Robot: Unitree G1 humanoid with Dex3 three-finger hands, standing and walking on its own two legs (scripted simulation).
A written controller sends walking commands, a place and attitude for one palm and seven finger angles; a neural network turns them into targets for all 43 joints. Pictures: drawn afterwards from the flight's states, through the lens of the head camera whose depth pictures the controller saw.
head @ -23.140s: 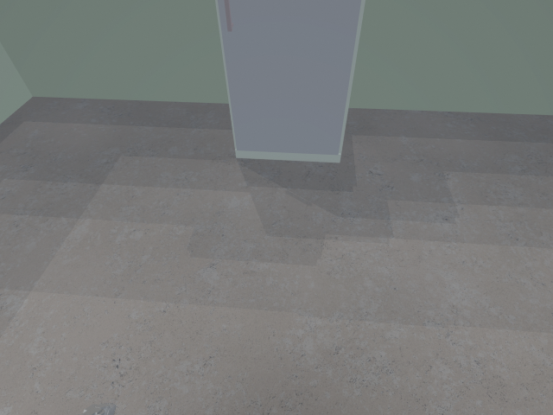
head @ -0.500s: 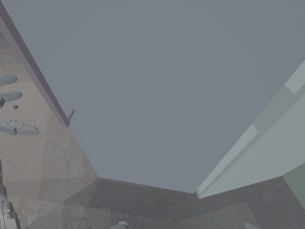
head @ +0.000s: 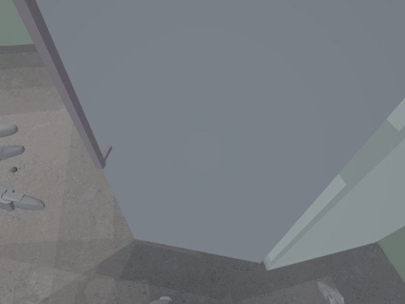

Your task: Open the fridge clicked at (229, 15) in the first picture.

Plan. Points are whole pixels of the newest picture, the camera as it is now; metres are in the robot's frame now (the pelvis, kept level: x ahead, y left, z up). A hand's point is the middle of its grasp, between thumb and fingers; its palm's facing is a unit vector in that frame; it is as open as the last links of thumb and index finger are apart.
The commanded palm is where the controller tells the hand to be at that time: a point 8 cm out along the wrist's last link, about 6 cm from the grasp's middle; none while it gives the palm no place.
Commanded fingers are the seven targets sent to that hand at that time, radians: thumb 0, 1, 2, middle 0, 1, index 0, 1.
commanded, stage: slip the hand off the handle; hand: left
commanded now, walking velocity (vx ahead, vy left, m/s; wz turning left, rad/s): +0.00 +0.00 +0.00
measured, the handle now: (77, 94) +0.42 +0.26 +0.19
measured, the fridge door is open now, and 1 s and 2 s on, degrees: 67 67 67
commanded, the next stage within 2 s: draw the hand back to the body in 0.28 s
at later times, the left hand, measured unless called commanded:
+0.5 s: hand (1, 201) +0.24 +0.33 +0.12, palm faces +0.30 -0.95 -0.09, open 14.7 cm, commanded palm +0.20 +0.37 +0.13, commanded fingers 0.00 -0.55 0.20 -0.25 -1.15 -0.25 -1.15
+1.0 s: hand (1, 210) +0.22 +0.31 +0.14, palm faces +0.36 -0.90 -0.26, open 14.2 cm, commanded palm +0.17 +0.33 +0.16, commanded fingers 0.00 -0.15 0.39 -0.24 -0.92 -0.24 -0.92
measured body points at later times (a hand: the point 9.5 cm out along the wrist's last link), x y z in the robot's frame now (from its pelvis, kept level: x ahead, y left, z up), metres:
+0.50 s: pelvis +0.00 -0.02 +0.01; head +0.01 -0.01 +0.46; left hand +0.22 +0.38 +0.13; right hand +0.19 -0.25 -0.07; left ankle +0.05 +0.09 -0.71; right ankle -0.02 -0.14 -0.71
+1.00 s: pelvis +0.00 -0.02 +0.01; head -0.01 -0.02 +0.46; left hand +0.19 +0.35 +0.16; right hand +0.18 -0.25 -0.05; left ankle +0.05 +0.09 -0.71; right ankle -0.02 -0.14 -0.71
